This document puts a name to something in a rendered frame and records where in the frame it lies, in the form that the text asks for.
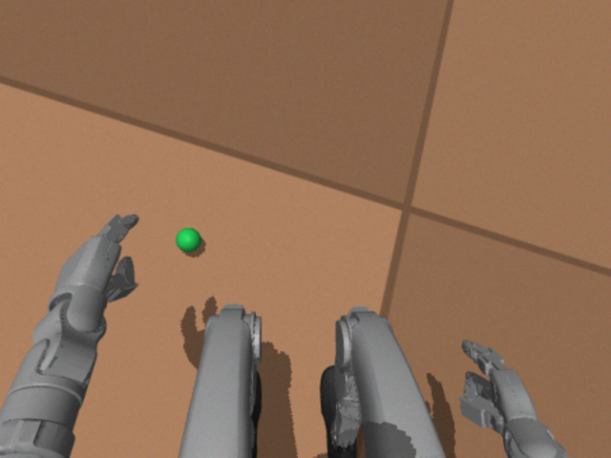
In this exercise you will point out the left robot arm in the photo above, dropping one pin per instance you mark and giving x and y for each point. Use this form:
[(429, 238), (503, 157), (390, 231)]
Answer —
[(38, 416)]

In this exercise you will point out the right robot hand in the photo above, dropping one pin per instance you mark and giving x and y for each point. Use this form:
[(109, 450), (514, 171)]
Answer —
[(499, 401)]

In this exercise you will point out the right robot foot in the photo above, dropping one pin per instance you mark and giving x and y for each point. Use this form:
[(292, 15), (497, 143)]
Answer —
[(328, 407)]

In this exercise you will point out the ball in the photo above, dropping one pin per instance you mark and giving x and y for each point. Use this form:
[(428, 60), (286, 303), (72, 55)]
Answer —
[(188, 240)]

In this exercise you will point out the left robot hand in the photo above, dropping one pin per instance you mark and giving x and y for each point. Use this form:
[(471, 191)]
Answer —
[(94, 262)]

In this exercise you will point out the right robot arm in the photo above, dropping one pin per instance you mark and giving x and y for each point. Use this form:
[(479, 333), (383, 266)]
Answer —
[(530, 438)]

